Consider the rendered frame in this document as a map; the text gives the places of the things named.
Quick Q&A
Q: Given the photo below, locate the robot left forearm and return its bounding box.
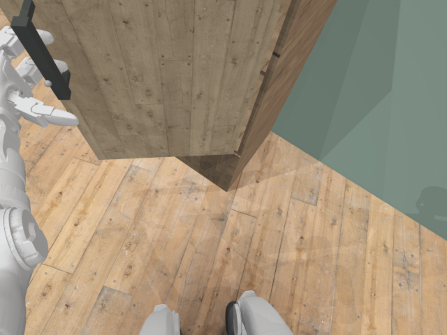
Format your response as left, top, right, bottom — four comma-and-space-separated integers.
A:
0, 106, 31, 213

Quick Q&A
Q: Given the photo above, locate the robot right shin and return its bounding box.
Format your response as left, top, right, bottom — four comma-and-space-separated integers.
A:
233, 290, 256, 335

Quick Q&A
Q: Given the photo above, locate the robot left hand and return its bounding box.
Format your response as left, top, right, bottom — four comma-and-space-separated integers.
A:
0, 26, 79, 128

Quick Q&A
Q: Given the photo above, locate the cupboard door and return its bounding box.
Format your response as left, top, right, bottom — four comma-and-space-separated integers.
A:
0, 0, 284, 160

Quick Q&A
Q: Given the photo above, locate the robot left shin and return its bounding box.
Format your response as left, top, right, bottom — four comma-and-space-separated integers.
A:
154, 304, 170, 312

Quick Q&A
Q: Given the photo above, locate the left robot upper arm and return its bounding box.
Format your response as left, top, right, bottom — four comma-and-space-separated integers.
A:
0, 207, 48, 335

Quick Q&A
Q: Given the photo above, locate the robot shin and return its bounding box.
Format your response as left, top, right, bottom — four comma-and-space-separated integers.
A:
154, 304, 170, 312
233, 290, 256, 335

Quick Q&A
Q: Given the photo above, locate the handle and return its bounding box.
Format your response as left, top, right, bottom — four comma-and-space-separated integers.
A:
10, 0, 71, 100

